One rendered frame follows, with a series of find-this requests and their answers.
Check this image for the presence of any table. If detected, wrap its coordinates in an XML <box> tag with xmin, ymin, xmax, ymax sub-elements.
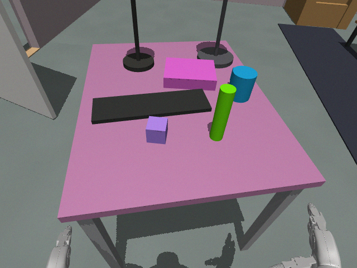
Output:
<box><xmin>57</xmin><ymin>41</ymin><xmax>326</xmax><ymax>268</ymax></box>

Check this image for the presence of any armchair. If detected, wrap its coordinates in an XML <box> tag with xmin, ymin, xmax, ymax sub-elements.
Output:
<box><xmin>284</xmin><ymin>0</ymin><xmax>357</xmax><ymax>30</ymax></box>

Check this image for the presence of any left robot hand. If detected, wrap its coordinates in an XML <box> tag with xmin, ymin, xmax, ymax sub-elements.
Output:
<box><xmin>46</xmin><ymin>226</ymin><xmax>72</xmax><ymax>268</ymax></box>

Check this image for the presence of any desk lamp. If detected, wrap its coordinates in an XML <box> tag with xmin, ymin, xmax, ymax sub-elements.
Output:
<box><xmin>123</xmin><ymin>0</ymin><xmax>154</xmax><ymax>72</ymax></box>
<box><xmin>197</xmin><ymin>0</ymin><xmax>234</xmax><ymax>69</ymax></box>

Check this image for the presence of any right robot hand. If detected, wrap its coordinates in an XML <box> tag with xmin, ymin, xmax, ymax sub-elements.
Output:
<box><xmin>270</xmin><ymin>203</ymin><xmax>341</xmax><ymax>268</ymax></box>

